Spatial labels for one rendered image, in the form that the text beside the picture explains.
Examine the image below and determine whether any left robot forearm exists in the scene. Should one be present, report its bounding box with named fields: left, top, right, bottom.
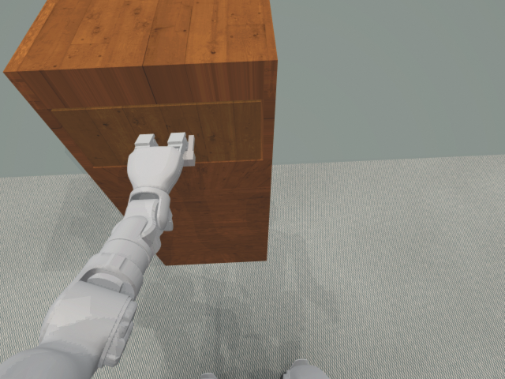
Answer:
left=39, top=186, right=170, bottom=345

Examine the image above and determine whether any handle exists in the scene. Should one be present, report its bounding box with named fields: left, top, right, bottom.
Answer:
left=182, top=135, right=196, bottom=167

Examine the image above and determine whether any right robot shin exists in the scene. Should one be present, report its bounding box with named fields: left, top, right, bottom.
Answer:
left=289, top=359, right=309, bottom=370

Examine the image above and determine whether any drawer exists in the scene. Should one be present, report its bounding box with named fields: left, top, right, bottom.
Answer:
left=51, top=99, right=261, bottom=167

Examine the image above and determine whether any cabinet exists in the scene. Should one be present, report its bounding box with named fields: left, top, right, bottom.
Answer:
left=3, top=0, right=278, bottom=266

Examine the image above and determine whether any left robot hand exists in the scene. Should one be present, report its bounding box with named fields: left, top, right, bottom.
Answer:
left=127, top=132, right=189, bottom=231

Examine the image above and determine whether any left robot upper arm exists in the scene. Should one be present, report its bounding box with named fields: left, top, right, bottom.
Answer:
left=0, top=280, right=138, bottom=379

